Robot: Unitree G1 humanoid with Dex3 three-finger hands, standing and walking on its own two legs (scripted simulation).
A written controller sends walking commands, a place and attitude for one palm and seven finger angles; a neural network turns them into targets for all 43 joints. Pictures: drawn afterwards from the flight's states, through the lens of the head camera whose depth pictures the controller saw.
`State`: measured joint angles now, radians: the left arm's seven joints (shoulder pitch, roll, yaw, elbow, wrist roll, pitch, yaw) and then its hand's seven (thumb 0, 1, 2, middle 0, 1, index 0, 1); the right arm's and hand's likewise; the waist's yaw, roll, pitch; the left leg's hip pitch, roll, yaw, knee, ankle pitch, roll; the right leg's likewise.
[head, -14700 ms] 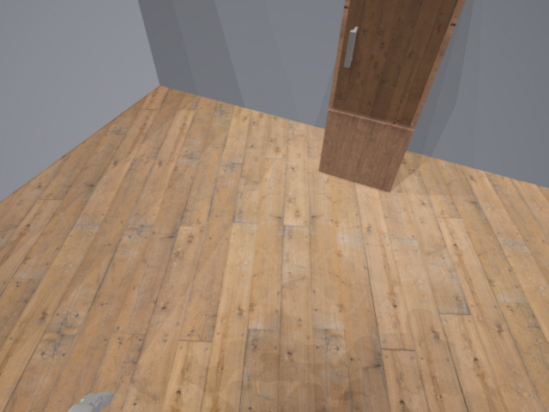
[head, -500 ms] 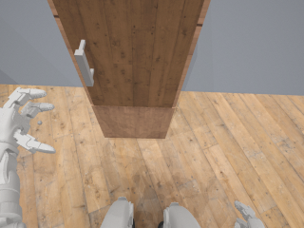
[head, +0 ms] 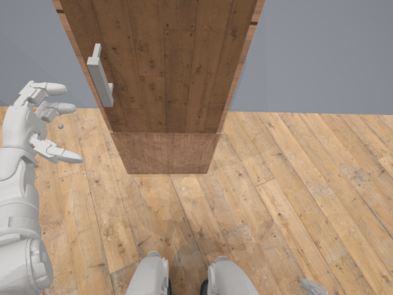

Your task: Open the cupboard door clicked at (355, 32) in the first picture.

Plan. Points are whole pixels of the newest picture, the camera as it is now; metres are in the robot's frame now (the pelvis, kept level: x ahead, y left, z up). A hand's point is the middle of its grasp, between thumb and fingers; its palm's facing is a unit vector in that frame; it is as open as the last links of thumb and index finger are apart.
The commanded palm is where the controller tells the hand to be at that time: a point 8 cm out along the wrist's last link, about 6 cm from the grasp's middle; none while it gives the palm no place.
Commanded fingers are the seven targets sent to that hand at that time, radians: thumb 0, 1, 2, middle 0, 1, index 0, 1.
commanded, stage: move the hooked fingers beside the handle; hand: left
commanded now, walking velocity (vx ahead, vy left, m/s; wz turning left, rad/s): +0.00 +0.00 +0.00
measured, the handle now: (103, 77) +0.57 +0.21 +0.04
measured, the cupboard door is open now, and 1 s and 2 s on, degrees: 0 0 0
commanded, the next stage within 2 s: slide the fingers in behind the handle in 1.34 s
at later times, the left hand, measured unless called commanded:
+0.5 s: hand (73, 97) +0.50 +0.26 +0.05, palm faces +0.03 -1.00 -0.03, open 14.0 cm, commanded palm +0.49 +0.29 +0.04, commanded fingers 0.00 -0.50 0.30 -0.30 -1.20 -0.30 -1.20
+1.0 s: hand (72, 96) +0.50 +0.26 +0.05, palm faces +0.03 -1.00 -0.04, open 14.0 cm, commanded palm +0.49 +0.29 +0.04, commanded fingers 0.00 -0.50 0.30 -0.30 -1.20 -0.30 -1.20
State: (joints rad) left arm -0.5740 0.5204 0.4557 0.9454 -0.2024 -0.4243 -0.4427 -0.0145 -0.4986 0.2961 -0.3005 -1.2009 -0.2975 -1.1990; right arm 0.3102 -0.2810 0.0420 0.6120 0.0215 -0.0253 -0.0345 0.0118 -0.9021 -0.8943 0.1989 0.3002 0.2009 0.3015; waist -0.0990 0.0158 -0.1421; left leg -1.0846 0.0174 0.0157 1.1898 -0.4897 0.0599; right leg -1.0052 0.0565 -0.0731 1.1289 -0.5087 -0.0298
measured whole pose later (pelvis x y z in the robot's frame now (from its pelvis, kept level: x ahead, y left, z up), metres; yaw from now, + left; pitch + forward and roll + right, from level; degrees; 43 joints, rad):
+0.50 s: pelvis +0.00 +0.00 -0.02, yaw -1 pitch +26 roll -5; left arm -0.86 0.65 0.49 1.15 -0.12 -0.43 -0.41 -0.01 -0.50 0.30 -0.30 -1.20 -0.30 -1.20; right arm 0.34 -0.29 0.06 0.62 0.00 0.05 -0.03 0.01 -0.90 -0.89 0.20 0.30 0.20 0.30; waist -0.17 0.03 -0.12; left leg -1.22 0.03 0.00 1.26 -0.50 0.06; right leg -1.13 0.07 -0.09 1.18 -0.51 -0.03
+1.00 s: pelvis +0.00 +0.00 -0.01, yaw -1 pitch +26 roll -6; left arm -0.84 0.66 0.49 1.15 -0.12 -0.42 -0.40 -0.01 -0.50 0.30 -0.30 -1.20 -0.30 -1.20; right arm 0.35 -0.28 0.06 0.62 0.00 0.09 -0.01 0.01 -0.90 -0.89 0.20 0.30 0.20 0.30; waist -0.17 0.03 -0.12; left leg -1.19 0.03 0.00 1.23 -0.51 0.06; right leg -1.10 0.07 -0.09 1.14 -0.51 -0.03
